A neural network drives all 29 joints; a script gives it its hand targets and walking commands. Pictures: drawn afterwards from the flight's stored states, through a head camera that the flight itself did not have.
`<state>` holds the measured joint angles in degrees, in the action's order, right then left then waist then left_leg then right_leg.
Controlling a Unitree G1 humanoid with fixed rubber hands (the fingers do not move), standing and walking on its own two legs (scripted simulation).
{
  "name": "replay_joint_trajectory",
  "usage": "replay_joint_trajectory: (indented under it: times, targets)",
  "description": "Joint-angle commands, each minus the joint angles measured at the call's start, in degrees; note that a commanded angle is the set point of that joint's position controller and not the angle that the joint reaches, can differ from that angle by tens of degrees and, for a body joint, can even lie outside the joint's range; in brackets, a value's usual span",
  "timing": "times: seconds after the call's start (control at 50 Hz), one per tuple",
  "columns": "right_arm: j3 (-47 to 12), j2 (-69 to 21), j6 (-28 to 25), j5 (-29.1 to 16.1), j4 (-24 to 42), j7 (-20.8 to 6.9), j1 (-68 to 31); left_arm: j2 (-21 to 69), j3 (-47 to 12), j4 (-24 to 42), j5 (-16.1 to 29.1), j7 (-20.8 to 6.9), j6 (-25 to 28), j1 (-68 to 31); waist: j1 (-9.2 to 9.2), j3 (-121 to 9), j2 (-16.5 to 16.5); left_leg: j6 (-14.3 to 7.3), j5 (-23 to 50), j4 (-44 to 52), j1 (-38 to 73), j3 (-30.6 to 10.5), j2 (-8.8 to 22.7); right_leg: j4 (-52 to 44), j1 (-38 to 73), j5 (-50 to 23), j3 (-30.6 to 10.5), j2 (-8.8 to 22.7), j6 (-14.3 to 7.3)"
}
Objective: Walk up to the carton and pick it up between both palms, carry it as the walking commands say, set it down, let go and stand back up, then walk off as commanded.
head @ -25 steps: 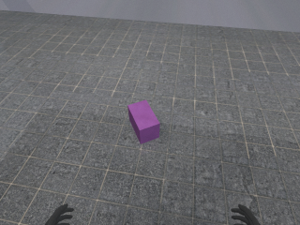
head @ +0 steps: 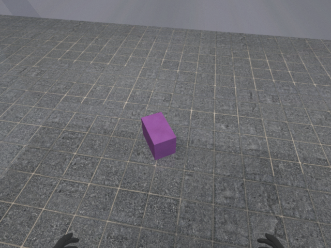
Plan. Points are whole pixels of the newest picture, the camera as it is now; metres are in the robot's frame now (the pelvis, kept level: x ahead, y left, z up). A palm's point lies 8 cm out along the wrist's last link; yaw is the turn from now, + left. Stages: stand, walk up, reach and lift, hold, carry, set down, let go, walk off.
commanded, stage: stand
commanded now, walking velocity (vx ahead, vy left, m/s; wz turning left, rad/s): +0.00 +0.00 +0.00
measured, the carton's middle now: (158, 135) +0.97 +0.06 -0.66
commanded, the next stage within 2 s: walk up in 0.20 s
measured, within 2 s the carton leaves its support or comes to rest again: neither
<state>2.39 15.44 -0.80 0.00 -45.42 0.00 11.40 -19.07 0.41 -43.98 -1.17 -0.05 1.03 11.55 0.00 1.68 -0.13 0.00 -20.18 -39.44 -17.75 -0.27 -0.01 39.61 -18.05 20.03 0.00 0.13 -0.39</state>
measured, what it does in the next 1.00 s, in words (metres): walks ahead: left foot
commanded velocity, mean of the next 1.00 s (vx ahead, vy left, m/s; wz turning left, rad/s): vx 0.00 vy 0.00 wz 0.00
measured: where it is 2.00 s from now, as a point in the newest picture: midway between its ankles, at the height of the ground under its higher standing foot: (160, 224)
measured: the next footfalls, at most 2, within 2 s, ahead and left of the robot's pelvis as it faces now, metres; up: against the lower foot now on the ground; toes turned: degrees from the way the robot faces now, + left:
left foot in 0.86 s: +0.23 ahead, +0.15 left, +0.00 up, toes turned +0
right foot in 1.22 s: +0.27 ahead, -0.11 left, +0.00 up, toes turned -1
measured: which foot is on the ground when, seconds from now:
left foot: down 0.00-0.60, up 0.62-0.84, down 0.86-1.00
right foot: down 0.00-0.86, up 0.88-1.00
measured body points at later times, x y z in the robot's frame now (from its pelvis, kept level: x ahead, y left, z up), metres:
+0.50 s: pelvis +0.01 +0.01 +0.00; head +0.00 +0.02 +0.45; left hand +0.11 +0.31 -0.11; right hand +0.11 -0.27 -0.10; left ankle +0.01 +0.12 -0.72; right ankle +0.01 -0.12 -0.71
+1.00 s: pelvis +0.10 +0.06 +0.00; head +0.10 +0.07 +0.45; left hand +0.15 +0.38 -0.11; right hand +0.21 -0.25 -0.09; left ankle +0.19 +0.15 -0.72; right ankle +0.11 -0.10 -0.67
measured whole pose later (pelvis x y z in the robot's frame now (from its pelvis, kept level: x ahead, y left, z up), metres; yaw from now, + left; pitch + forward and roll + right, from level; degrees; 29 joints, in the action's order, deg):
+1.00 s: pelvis +0.10 +0.06 +0.00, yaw +0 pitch -4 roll -1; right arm 4.8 20.5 -3.9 0.0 -44.6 -3.1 14.1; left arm -24.9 2.5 -47.6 -1.7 -2.1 3.7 20.8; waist 0.4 4.3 0.2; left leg -3.0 -14.8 -39.5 -21.4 1.0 -0.4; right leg 61.1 -24.5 24.4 -0.2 2.1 -1.7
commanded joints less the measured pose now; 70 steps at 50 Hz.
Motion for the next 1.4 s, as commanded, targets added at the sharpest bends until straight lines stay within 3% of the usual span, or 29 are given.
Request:
replay_joint_trajectory:
  times: [0.0, 0.36, 0.38, 0.42, 0.48, 0.54, 0.56, 0.58, 0.6, 0.62, 0.66, 0.7, 0.74, 0.8, 0.82, 0.84, 0.86, 0.88, 0.94, 1.0, 1.14, 1.18, 1.2, 1.22, 1.24, 1.26, 1.28, 1.34, 1.38]
  targets:
    - [2.6, 14.5, -2.4, 1.3, 2.5, 0.3, -5.4, -11.3, 3.4, 1.5, 0.3, 0.3, 2.4, -4.2, 0.07, -3.4, 1.1, -3.9, 8.2, 10.2, 2.4, -6.0, 5.1, -9.7, 2.2, -8.6, -6.1, 5.1, -4.0]
    - [2.3, 15.1, -2.5, 1.3, -0.1, 0.5, -6.0, -11.0, 3.3, -2.2, 0.6, 0.1, 2.0, -5.1, 0.48, -3.2, 2.5, -3.9, 8.2, 13.4, 1.7, -7.6, 6.4, -10.3, 4.6, -9.7, -5.2, 4.7, -3.6]
    - [4.8, 20.3, -3.2, 1.7, 2.0, -1.2, 1.2, -16.1, 6.0, 0.3, -0.5, -1.1, 3.2, 1.8, 0.43, -8.8, 5.4, -8.0, -15.4, 12.9, 2.8, -11.8, 5.8, -8.0, 5.3, 14.5, -6.0, 3.5, -5.4]
    - [5.7, 21.4, -3.0, 2.3, 2.2, -2.1, 0.7, -16.9, 6.8, 0.1, -1.2, -1.6, 3.7, 2.3, 0.44, -0.2, 5.3, -10.4, -29.9, 16.4, -3.5, -18.9, 8.5, -6.0, -2.7, 24.9, -7.4, 2.8, -5.7]
    - [6.0, 20.2, -3.7, 2.2, 2.0, -2.5, 2.1, -13.7, 5.9, 0.8, -1.1, -1.8, 5.0, 2.2, -0.81, 2.9, 7.9, -12.1, -19.2, 18.5, 3.0, -20.4, 11.2, -4.6, -7.3, 6.8, -0.9, 1.7, -4.2]
    - [6.7, 21.2, -3.5, 1.8, 3.0, -2.9, 2.8, -13.7, 6.0, 0.5, -1.2, -1.6, 6.0, 4.7, -0.54, -1.3, 8.5, -12.6, -11.3, 15.1, 6.4, -18.9, 12.3, -7.5, -3.8, 4.3, 1.7, -0.2, -3.5]
    - [6.1, 19.9, -3.4, 1.5, 4.0, -3.1, 1.1, -14.9, 6.4, 0.1, -1.5, -1.4, 6.4, 8.1, 1.39, -2.3, 5.9, -10.9, -8.5, 9.5, -0.5, -15.3, 10.5, -10.2, 3.4, 7.5, -2.3, 1.4, -4.9]
    - [5.0, 16.9, -3.3, 1.1, 5.5, -3.1, -2.2, -17.6, 7.4, -0.8, -1.8, -1.1, 6.9, 12.5, 4.04, -2.2, -1.7, -7.7, -4.9, -2.6, -13.5, -7.4, 4.5, -17.2, 14.5, 13.5, -14.3, 6.5, -8.2]
    - [3.8, 14.1, -3.4, 0.9, 7.3, -3.1, -5.1, -22.2, 8.6, -1.2, -2.0, -0.8, 7.4, 16.6, 6.01, 0.2, -12.0, -3.8, -7.0, -18.1, -32.4, 1.0, -3.2, -24.1, 28.1, 10.8, -35.1, 17.2, -13.1]
    - [3.6, 15.9, -3.1, 1.5, 7.9, -2.3, -8.4, -21.9, 8.6, -0.6, -1.2, -0.4, 7.4, 17.8, 5.85, 2.8, -4.8, -3.4, -10.4, -23.1, -37.8, -3.2, 0.8, -21.9, 29.4, -5.4, -37.7, 22.1, -16.8]
    - [3.6, 16.5, -3.9, 1.0, 7.1, -2.5, -5.1, -19.9, 8.0, 0.7, -0.3, 0.3, 7.1, 16.5, 3.73, 0.7, 0.2, -2.3, -8.0, -21.6, -33.0, -4.5, 3.3, -16.7, 27.2, -25.7, -26.4, 19.1, -17.7]
    - [4.1, 16.0, -4.0, 0.9, 8.0, -3.3, -6.0, -19.5, 7.6, 1.2, -0.9, 0.4, 6.5, 15.1, 3.3, -0.6, -3.3, -1.7, -8.6, -12.7, -26.2, -1.8, 3.1, -15.8, 22.2, -28.3, -16.9, 16.3, -15.3]
    - [4.5, 15.5, -4.1, 0.9, 8.0, -4.0, -4.9, -20.4, 7.4, 2.2, -0.8, -0.1, 6.2, 13.2, 2.33, -1.5, -6.4, -2.0, -2.3, -6.2, -17.4, 0.7, 2.4, -16.1, 14.9, -26.0, -12.2, 15.5, -13.6]
    - [5.8, 16.4, -4.1, 1.0, 5.2, -3.9, 3.3, -19.6, 6.5, 4.1, -0.2, -0.9, 5.6, 6.1, -3.53, -3.4, -6.1, -2.7, 10.1, 5.2, 5.1, 5.2, -0.6, -11.3, -1.0, -17.4, -4.6, 12.0, -9.1]
    - [6.8, 18.3, -4.3, 1.4, 3.3, -3.2, 9.7, -17.3, 5.8, 4.2, -0.3, -0.9, 5.4, 7.5, -5.68, -7.0, -1.5, -3.6, 7.8, 6.7, 16.3, 4.2, -2.3, -0.3, -5.5, -20.6, -1.6, 8.8, -7.6]
    - [8.0, 21.5, -4.7, 2.3, 2.4, -2.2, 16.0, -13.5, 4.6, 4.5, 0.3, -0.7, 5.3, 9.8, -7.85, -10.1, 9.8, -6.5, -2.7, 13.1, 24.8, -10.0, 4.2, 17.4, -14.4, -14.5, 1.6, 3.9, -5.2]
    - [8.5, 25.3, -5.0, 1.8, 3.5, -1.6, 16.7, -11.5, 4.0, 5.3, 0.4, -0.7, 5.1, 10.0, -6.71, -6.2, 16.4, -9.1, -13.6, 23.3, 23.7, -35.4, 17.5, 26.8, -25.8, 8.5, -1.0, -2.2, -3.5]
    - [8.4, 26.3, -4.6, 0.7, 4.5, -1.5, 12.0, -15.8, 5.1, 4.5, -0.1, -0.4, 4.5, 8.1, -4.74, -0.8, 7.6, -12.0, -27.3, 26.8, 12.9, -39.3, 19.7, 30.6, -25.0, 7.8, -4.6, 1.5, -3.7]
    - [7.3, 24.2, -4.2, 0.6, 5.5, -1.9, 3.2, -18.7, 7.2, 1.2, 0.4, -1.7, 3.6, 12.3, 0.11, 6.4, 6.9, -12.3, -32.3, 28.5, -4.9, -30.8, 15.0, 24.0, -16.7, 4.9, -3.8, 4.5, -2.7]
    - [6.7, 22.3, -4.7, 0.8, 5.2, -2.4, 4.9, -17.3, 8.0, -1.0, 0.0, -2.5, 3.3, 14.8, 0.05, 2.9, 9.5, -11.7, -22.1, 27.3, -4.6, -22.2, 11.4, 17.7, -12.4, -0.5, -0.8, 3.8, -1.0]
    - [7.1, 23.7, -3.6, 1.3, 5.5, -2.9, 4.2, -16.0, 7.8, 0.2, 0.1, -3.2, 3.8, 10.1, -1.02, 2.6, 11.9, -13.7, -19.3, 24.4, -5.2, -18.8, 13.5, 3.6, -5.6, 4.2, 3.2, 1.4, -1.3]
    - [6.6, 22.8, -3.0, 1.0, 6.0, -3.1, 2.2, -14.9, 7.8, -1.4, 0.0, -2.7, 4.8, 14.9, 2.35, -1.0, 9.2, -12.2, -17.7, 17.2, -9.3, -14.2, 12.1, -5.8, 7.4, -1.5, 5.4, -0.6, -2.7]
    - [5.7, 19.8, -2.7, 1.1, 6.0, -3.1, 3.4, -16.3, 8.3, -2.5, -0.5, -2.0, 5.5, 19.1, 4.42, -3.8, 4.0, -9.9, -15.8, 7.2, -14.5, -10.2, 9.0, -8.9, 17.0, -0.2, 3.3, -1.2, -3.7]
    - [4.3, 15.5, -2.7, 0.8, 6.5, -2.8, 4.5, -20.1, 9.3, -2.7, -1.1, -1.1, 6.1, 23.5, 6.67, -5.0, -8.1, -6.5, -14.8, -8.4, -23.9, -3.9, 3.1, -16.8, 23.4, 13.4, -12.5, 7.2, -6.1]
    - [3.3, 14.2, -2.9, 0.9, 8.0, -2.6, 2.6, -25.0, 10.1, -0.4, -1.4, -0.7, 6.5, 19.7, 5.56, -0.3, -15.2, -3.0, -10.6, -21.1, -35.1, 1.0, -3.1, -28.0, 21.5, 33.2, -40.1, 20.6, -12.0]
    - [4.5, 19.7, -3.0, 1.3, 7.5, -2.2, -0.7, -24.9, 9.9, 0.9, -0.9, -0.4, 6.6, 16.6, 5.16, 2.5, -5.4, -3.1, -8.5, -26.5, -35.3, -6.3, -0.1, -28.5, 17.5, 33.1, -42.7, 23.0, -15.1]
    - [4.6, 20.8, -3.3, 0.8, 5.7, -2.6, 2.3, -22.9, 9.1, 1.4, -0.2, -0.3, 6.8, 14.0, 2.73, 3.6, -0.3, -3.0, -4.3, -26.5, -32.5, -7.0, 1.3, -26.0, 14.3, 27.4, -36.4, 20.4, -14.3]
    - [4.7, 19.1, -3.4, 0.7, 4.6, -3.6, 4.9, -20.7, 8.3, 1.7, -0.6, -0.5, 6.4, 13.2, 2.02, -0.9, -4.7, -1.5, -1.0, -18.3, -22.7, -2.2, 2.0, -22.7, 10.1, 13.9, -21.3, 14.4, -13.6]
    - [5.2, 18.6, -3.0, 0.9, 4.6, -4.1, 4.5, -21.1, 8.2, 1.8, -0.7, -1.0, 6.1, 13.2, 2.02, -0.2, -7.8, -0.8, 0.2, -14.9, -19.6, -0.5, 1.6, -24.3, 5.5, 17.0, -19.8, 14.5, -13.8]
